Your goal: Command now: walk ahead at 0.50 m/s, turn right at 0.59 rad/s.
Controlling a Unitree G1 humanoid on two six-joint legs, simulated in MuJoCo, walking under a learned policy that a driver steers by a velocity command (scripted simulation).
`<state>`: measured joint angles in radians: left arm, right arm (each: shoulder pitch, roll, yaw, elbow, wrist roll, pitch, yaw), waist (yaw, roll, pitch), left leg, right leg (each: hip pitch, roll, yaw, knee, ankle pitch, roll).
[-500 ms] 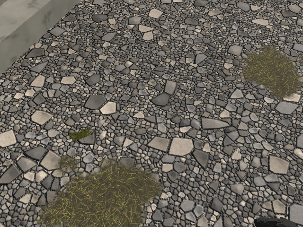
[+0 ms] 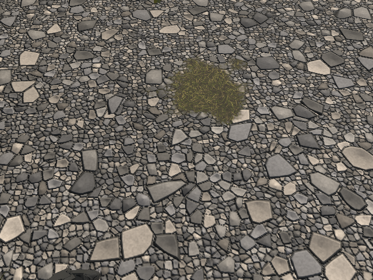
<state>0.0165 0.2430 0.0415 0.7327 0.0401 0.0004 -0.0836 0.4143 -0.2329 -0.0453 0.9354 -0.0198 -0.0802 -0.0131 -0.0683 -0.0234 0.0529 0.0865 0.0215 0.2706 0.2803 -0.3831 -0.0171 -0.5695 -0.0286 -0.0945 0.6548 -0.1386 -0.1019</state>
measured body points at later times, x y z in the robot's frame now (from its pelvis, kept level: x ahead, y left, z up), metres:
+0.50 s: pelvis +0.27 -0.03 +0.01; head +0.30 -0.05 +0.46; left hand +0.32 +0.25 -0.11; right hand +0.42 -0.32 -0.09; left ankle +0.47 +0.06 -0.69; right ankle +0.14 -0.07 -0.73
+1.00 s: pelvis +0.53 -0.10 +0.01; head +0.56 -0.12 +0.46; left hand +0.83 -0.02 -0.09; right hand +0.36 -0.31 -0.12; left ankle +0.49 +0.03 -0.73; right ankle +0.58 -0.29 -0.69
